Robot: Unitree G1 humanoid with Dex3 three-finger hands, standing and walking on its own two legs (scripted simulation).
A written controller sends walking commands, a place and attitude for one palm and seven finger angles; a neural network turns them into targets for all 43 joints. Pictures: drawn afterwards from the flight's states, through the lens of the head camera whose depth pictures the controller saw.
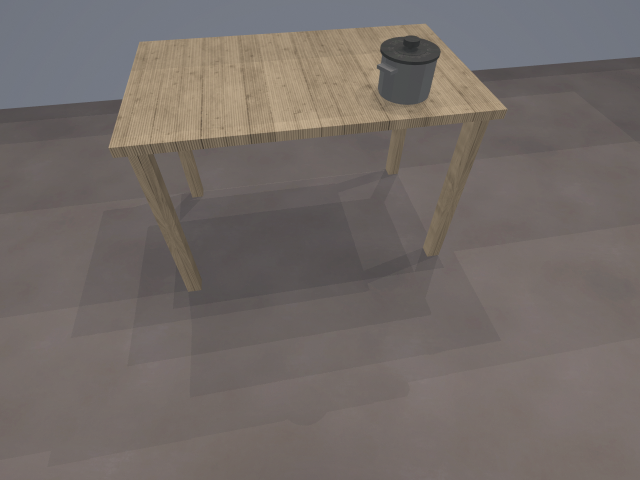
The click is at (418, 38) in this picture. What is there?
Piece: lid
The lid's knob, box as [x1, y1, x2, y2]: [403, 35, 419, 47]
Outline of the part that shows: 404,37 403,44 406,46 414,47 417,46 419,43 419,38 416,36 409,35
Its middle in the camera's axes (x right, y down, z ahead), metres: +0.24 -0.53 +1.04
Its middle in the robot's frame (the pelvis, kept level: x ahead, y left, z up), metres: +1.16 -0.17 +0.05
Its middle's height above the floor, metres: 0.82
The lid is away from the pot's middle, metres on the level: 0.00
